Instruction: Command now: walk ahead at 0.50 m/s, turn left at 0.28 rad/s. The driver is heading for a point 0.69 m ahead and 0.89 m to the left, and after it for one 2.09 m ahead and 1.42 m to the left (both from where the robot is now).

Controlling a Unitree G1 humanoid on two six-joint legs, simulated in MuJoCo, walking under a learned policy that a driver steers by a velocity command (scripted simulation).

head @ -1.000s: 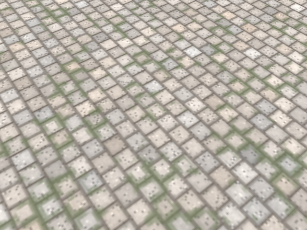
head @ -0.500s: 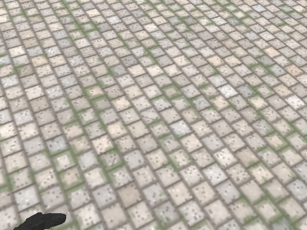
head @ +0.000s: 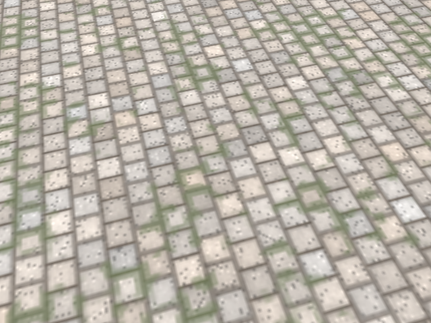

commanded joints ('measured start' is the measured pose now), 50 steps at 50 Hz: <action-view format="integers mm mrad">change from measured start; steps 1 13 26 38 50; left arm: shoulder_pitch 1 -144 -409 -133 -106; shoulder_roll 178 164 91 110 175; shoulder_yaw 43 17 9 41 65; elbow -37 -139 -236 -172 -83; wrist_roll -4 -12 8 19 4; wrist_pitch -9 -59 -31 -16 -16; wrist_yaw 7 6 0 10 18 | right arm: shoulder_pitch -112 197 241 153 -48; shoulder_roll -44 -172 -186 -163 -50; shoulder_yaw -5 -64 -70 -55 -26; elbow -91 -50 3 -49 -116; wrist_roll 11 3 14 4 11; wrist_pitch -15 -7 8 26 28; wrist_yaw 16 12 -33 -33 18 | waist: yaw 8 -155 -155 -30 -12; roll -105 -10 27 -100 -95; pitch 26 -143 -11 -39 33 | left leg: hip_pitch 41 790 399 -91 -7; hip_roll -23 144 -3 -36 5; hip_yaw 25 -477 -267 -101 19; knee -84 -391 -428 549 62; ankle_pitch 87 -179 -49 -356 29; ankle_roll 15 304 218 11 10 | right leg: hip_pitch -14 -742 -450 36 -19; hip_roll -271 -127 -61 -356 -295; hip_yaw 80 122 99 444 -35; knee -91 1008 326 29 -83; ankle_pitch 258 -156 332 -66 297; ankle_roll -138 23 110 -131 -113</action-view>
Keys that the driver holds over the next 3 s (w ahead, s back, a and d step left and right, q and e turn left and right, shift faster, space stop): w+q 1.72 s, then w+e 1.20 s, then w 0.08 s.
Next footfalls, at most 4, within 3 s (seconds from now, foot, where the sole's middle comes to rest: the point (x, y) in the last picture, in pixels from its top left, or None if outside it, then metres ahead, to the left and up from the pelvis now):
0.16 left None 0.27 0.14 -0.78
0.64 right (243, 286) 0.59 0.01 -0.78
1.18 left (135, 248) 0.69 0.38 -0.78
1.66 right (134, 168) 1.04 0.45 -0.78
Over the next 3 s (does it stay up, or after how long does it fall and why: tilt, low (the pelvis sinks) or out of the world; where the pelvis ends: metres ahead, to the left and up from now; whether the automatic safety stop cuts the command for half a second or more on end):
stays up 1.31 0.90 0.00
